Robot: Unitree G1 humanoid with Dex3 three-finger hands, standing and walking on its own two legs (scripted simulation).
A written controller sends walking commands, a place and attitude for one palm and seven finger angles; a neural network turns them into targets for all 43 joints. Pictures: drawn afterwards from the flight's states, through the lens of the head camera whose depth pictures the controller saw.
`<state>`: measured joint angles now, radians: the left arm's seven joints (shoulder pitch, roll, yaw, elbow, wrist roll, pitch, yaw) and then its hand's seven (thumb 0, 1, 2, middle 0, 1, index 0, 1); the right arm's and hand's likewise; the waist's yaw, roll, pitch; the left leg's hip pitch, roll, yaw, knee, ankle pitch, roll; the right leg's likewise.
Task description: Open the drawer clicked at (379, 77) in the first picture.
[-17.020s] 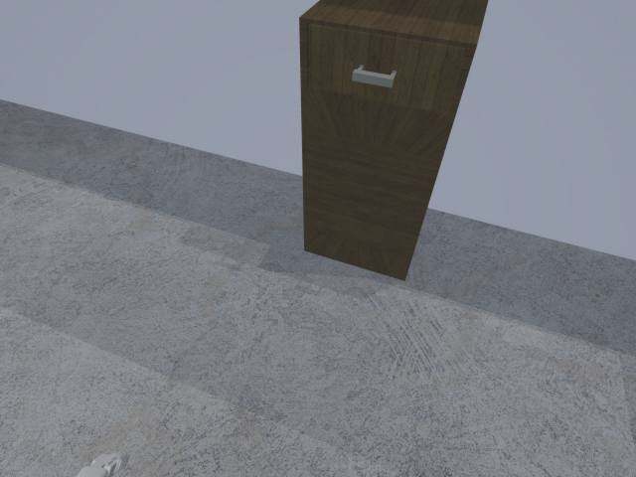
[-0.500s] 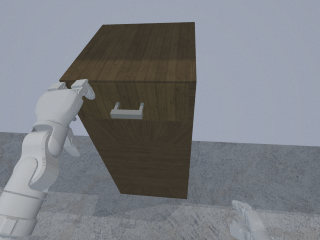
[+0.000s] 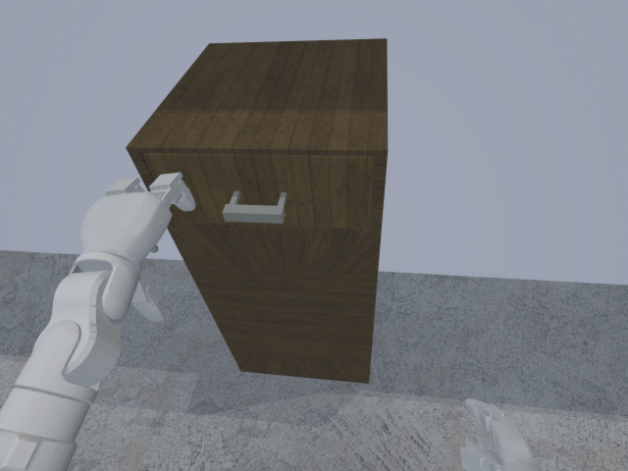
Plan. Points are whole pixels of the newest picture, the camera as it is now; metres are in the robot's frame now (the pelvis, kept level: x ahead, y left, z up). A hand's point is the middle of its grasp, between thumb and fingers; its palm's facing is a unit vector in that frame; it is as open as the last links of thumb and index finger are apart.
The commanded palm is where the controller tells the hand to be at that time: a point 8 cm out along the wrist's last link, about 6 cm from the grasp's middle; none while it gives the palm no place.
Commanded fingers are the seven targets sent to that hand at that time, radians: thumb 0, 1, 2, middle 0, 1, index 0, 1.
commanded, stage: move the hooked fingers above the handle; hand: left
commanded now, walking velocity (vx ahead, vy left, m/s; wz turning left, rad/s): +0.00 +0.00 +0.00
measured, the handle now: (256, 205) +0.51 +0.18 +0.04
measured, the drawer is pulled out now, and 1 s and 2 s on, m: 0.00 0.00 0.00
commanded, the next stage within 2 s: none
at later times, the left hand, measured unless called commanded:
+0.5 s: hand (205, 237) +0.37 +0.20 +0.11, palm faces -0.03 -0.09 -1.00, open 13.8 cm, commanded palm +0.35 +0.22 +0.19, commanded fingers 0.00 -0.50 0.30 -0.30 -1.20 -0.30 -1.20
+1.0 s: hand (249, 223) +0.41 +0.16 +0.09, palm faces -0.01 -0.08 -1.00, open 13.8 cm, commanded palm +0.40 +0.19 +0.17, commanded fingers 0.00 -0.50 0.30 -0.30 -1.20 -0.30 -1.20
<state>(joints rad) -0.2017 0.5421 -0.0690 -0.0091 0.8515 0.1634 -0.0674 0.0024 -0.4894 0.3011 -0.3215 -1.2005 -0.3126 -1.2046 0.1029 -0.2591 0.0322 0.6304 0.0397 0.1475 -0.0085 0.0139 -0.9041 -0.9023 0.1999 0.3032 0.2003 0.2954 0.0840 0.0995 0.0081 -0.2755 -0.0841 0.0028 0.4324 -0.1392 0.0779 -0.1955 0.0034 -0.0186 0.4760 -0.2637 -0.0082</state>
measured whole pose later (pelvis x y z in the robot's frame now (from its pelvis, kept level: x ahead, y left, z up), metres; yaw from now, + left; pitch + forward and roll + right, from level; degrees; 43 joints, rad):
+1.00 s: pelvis +0.05 -0.03 -0.01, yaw +0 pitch +5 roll +1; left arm -0.35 0.47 -0.17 0.20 0.89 0.03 -0.03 0.00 -0.49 0.30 -0.33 -1.20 -0.32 -1.20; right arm 0.12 -0.26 0.01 0.61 0.04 0.20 -0.04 0.01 -0.90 -0.90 0.20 0.30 0.20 0.30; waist 0.03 0.07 -0.05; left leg -0.38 -0.06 -0.01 0.56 -0.26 0.04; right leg -0.29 0.03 -0.03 0.57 -0.37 -0.05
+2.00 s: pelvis +0.03 -0.04 -0.01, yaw -2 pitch +7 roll +1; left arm -0.65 0.56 -0.07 0.77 0.95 0.00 -0.01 0.01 -0.49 0.30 -0.34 -1.21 -0.36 -1.23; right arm 0.23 -0.29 -0.01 0.63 0.07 0.19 -0.10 0.01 -0.90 -0.90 0.20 0.30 0.20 0.30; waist -0.03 0.05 -0.08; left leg -0.42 -0.03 0.01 0.54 -0.23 0.03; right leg -0.35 0.06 0.00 0.56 -0.33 -0.06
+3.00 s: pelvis +0.03 -0.03 -0.01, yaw -1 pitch +8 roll +0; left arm -0.61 0.56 -0.10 0.67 0.94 -0.07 0.03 0.00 -0.49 0.30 -0.33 -1.20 -0.32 -1.21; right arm 0.32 -0.28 -0.06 0.67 0.06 0.18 -0.09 0.01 -0.90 -0.90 0.20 0.30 0.20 0.30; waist -0.02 0.05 -0.08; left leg -0.48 -0.04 0.00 0.60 -0.25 0.04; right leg -0.38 0.05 -0.02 0.58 -0.34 -0.05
